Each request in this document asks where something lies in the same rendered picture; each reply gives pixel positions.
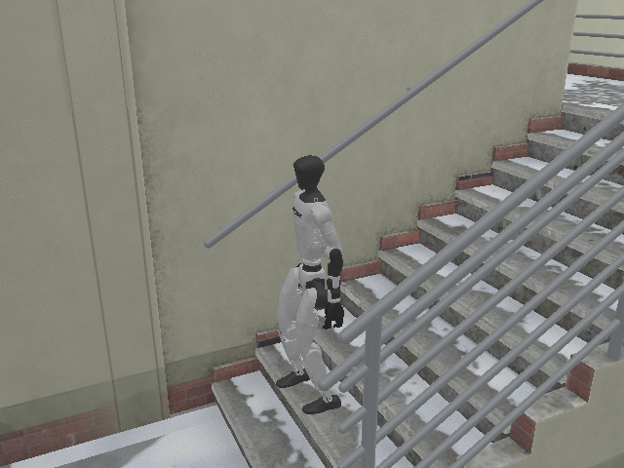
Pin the stairs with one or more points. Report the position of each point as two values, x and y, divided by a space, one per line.
277 436

